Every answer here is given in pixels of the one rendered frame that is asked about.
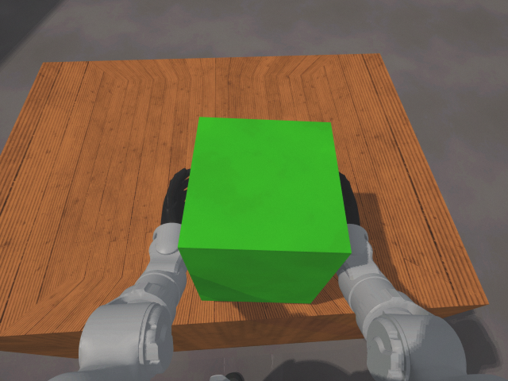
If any carton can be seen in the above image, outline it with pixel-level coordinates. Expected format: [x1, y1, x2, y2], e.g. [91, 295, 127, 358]
[178, 117, 352, 304]

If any pedestal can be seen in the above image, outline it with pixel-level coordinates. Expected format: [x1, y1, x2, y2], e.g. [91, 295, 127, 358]
[0, 53, 489, 359]

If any left robot forearm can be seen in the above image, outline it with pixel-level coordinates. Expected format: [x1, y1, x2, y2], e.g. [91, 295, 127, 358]
[79, 223, 187, 366]

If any robot left hand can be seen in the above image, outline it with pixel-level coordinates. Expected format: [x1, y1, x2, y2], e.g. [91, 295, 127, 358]
[160, 168, 191, 225]

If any right robot upper arm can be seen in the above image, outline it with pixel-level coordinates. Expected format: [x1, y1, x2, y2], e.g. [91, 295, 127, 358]
[367, 314, 508, 381]

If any left robot upper arm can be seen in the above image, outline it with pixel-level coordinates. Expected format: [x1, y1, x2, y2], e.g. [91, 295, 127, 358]
[48, 302, 174, 381]

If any right robot forearm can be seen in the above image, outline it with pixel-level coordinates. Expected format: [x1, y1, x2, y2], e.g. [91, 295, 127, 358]
[336, 224, 467, 371]

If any robot right hand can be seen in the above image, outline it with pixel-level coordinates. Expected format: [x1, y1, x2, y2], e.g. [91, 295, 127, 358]
[339, 172, 360, 226]

